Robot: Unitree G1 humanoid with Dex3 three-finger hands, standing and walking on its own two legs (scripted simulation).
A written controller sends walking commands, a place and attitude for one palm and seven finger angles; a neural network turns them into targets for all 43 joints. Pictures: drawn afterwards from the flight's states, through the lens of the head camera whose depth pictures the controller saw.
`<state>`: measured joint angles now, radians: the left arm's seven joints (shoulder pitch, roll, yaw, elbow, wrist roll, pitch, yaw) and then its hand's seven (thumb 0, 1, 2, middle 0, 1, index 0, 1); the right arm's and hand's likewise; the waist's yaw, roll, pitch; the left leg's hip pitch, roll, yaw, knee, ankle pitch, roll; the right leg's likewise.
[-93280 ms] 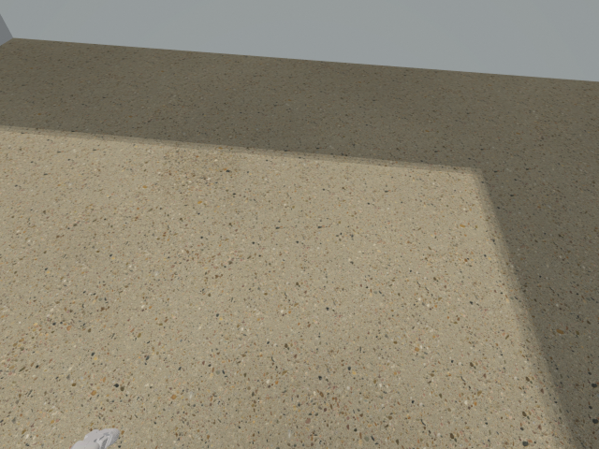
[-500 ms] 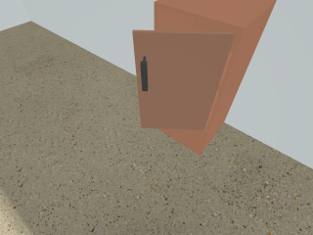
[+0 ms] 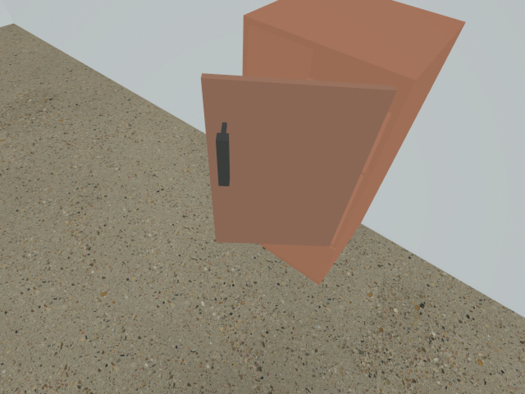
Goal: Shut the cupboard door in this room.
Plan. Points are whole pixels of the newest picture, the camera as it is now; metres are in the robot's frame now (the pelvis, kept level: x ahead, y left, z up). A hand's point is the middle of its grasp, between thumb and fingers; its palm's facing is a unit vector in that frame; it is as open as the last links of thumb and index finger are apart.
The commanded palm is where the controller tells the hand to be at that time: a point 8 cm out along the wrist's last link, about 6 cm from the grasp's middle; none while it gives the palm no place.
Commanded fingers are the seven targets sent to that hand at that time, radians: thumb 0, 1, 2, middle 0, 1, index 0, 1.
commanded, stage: take the last steps up to it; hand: left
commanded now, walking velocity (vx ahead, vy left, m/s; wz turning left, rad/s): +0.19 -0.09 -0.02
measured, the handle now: (224, 154) +0.60 +0.11 -0.02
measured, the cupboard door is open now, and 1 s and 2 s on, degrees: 37 37 37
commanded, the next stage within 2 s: come to a stop and stand still in 0.14 s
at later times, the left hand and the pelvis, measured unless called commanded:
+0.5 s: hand (202, 384) +0.17 +0.11 -0.16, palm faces +0.05 -0.97 -0.24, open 7.2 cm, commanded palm none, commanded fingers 0.00 0.90 0.90 -0.20 -0.30 -0.20 -0.30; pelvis +0.13 -0.08 +0.01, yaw +0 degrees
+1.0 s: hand (149, 392) +0.15 +0.20 -0.17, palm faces +0.07 -0.97 -0.23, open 7.4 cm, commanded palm none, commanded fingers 0.00 0.90 0.90 -0.20 -0.30 -0.20 -0.30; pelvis +0.12 -0.01 +0.01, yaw +1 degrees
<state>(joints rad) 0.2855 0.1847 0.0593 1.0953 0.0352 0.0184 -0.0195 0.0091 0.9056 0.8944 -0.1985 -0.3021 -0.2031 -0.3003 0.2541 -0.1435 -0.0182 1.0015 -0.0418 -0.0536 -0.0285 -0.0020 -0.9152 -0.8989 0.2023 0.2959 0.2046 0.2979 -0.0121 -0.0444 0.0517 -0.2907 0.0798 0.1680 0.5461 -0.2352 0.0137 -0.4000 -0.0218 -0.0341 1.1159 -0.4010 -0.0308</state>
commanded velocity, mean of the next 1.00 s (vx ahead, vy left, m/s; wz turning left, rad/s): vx -0.06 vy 0.05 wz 0.00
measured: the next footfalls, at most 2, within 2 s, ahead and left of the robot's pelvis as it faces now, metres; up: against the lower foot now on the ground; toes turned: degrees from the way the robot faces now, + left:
right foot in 0.22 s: +0.17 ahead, -0.16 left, +0.00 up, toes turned -4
left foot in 0.76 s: +0.18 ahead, +0.08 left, +0.00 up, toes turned +3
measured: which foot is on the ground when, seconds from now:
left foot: down 0.00-0.22, up 0.24-0.74, down 0.76-1.00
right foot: up 0.00-0.20, down 0.22-0.78, up 0.80-1.00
